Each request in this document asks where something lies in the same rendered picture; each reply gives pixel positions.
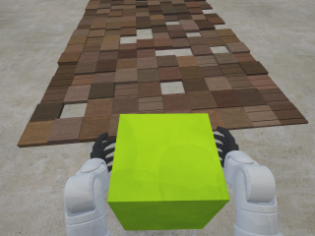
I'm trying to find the robot right hand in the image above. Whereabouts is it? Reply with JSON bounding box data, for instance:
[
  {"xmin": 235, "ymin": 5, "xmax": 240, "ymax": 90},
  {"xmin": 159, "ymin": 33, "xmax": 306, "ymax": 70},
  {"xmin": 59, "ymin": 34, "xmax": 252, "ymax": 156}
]
[{"xmin": 213, "ymin": 126, "xmax": 239, "ymax": 168}]

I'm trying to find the carton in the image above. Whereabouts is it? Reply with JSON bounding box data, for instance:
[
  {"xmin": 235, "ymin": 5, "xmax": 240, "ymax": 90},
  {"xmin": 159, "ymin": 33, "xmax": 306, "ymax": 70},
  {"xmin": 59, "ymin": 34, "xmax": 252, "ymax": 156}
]
[{"xmin": 107, "ymin": 113, "xmax": 230, "ymax": 231}]

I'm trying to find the right robot forearm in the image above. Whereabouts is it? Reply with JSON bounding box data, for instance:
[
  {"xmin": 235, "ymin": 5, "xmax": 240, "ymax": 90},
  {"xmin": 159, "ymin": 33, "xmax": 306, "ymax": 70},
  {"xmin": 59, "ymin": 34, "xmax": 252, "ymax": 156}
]
[{"xmin": 223, "ymin": 150, "xmax": 283, "ymax": 236}]

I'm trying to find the left robot forearm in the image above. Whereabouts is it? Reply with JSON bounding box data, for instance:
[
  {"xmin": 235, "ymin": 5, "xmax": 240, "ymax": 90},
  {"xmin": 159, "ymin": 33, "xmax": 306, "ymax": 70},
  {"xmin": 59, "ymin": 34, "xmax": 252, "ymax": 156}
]
[{"xmin": 63, "ymin": 157, "xmax": 111, "ymax": 236}]

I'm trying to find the robot left hand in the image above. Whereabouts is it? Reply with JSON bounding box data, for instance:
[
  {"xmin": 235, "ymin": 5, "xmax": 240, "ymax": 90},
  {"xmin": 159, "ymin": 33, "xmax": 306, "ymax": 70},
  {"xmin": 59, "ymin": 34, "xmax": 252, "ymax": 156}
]
[{"xmin": 91, "ymin": 132, "xmax": 116, "ymax": 172}]

